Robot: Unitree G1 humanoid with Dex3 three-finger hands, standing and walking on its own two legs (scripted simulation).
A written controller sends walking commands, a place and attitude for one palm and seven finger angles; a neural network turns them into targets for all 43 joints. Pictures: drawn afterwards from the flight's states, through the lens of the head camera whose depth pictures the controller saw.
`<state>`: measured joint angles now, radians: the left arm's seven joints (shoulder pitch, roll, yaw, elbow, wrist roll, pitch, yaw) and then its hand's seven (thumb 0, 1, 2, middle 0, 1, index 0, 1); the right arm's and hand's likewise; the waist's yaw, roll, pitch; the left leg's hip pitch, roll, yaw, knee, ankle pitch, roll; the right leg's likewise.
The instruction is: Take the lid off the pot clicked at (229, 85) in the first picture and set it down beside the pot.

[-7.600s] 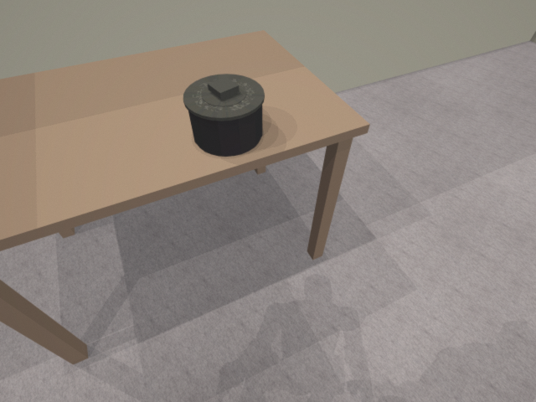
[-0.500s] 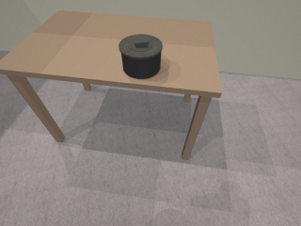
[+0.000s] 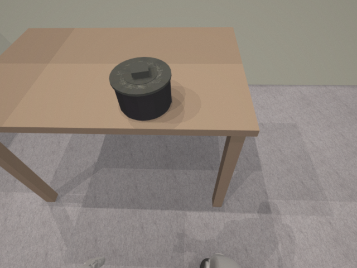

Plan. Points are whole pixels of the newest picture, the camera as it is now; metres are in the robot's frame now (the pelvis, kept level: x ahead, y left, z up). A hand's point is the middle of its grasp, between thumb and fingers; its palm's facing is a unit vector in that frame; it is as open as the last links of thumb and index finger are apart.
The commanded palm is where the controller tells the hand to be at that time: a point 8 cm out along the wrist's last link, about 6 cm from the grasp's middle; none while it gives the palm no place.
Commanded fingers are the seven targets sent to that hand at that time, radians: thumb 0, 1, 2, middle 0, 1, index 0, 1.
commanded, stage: take the last steps up to it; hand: left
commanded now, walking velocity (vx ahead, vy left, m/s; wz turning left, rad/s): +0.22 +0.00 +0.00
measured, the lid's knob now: (139, 69) +0.64 +0.13 +0.09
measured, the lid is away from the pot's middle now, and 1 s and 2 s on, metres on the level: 0.00 0.00 0.00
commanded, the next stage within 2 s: come to a stop and stand still in 0.20 s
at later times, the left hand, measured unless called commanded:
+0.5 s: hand out of the picture +0.14 +0.18 -0.16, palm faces +0.10 -0.98 -0.18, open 7.3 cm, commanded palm none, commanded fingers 0.00 0.90 0.90 -0.20 -0.30 -0.20 -0.30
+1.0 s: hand (122, 265) +0.16 +0.15 -0.16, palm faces -0.01 -0.96 -0.27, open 7.4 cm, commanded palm none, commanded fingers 0.00 0.90 0.90 -0.20 -0.30 -0.20 -0.30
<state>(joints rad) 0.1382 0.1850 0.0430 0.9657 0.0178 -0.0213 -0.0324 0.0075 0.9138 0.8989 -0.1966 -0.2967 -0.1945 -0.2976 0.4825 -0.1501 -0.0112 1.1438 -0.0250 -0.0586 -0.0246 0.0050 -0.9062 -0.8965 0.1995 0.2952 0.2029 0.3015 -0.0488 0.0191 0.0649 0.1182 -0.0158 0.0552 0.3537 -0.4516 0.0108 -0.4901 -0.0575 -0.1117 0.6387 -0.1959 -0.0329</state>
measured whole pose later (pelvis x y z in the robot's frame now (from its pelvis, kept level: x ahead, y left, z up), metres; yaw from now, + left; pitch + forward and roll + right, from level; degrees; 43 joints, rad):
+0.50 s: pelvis +0.14 +0.01 +0.02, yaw +0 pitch -1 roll -1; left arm 0.32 0.17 0.03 1.09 0.01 -0.01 0.02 0.00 0.92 0.90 -0.20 -0.30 -0.20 -0.30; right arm 0.18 -0.15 -0.02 1.05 -0.01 -0.03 -0.02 0.00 -0.92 -0.90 0.19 0.29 0.20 0.30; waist 0.05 -0.01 0.00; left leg -0.27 0.04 0.04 0.49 -0.20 -0.01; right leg -0.18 -0.01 -0.10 0.47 -0.27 -0.01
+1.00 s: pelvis +0.10 -0.04 +0.00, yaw -1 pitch -2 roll +0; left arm 0.27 0.19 0.02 0.93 0.04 0.02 0.05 0.01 0.91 0.90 -0.20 -0.30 -0.20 -0.30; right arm 0.25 -0.22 -0.08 0.95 -0.01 0.06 -0.01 0.00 -0.91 -0.90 0.20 0.29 0.20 0.30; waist -0.02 0.02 0.02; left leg -0.39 0.00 0.04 0.88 -0.42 -0.02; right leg -0.28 -0.01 -0.04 0.65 -0.33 -0.03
